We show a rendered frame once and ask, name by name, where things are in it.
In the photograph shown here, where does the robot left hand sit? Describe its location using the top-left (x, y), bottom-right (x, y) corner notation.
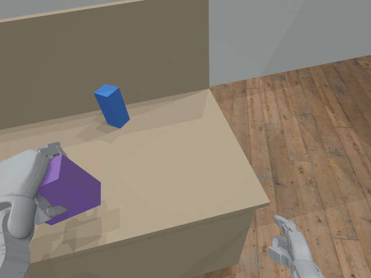
top-left (0, 142), bottom-right (68, 225)

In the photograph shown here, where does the left robot forearm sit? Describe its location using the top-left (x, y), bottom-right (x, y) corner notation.
top-left (0, 195), bottom-right (37, 278)

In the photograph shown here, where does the right robot forearm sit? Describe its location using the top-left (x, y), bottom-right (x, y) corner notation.
top-left (291, 259), bottom-right (325, 278)

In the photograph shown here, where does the robot right hand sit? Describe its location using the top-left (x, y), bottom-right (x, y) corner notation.
top-left (268, 215), bottom-right (313, 269)

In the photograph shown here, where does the table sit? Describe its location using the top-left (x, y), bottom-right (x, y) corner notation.
top-left (0, 0), bottom-right (270, 278)

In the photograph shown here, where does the sponge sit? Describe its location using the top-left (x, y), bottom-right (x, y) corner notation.
top-left (33, 154), bottom-right (101, 225)

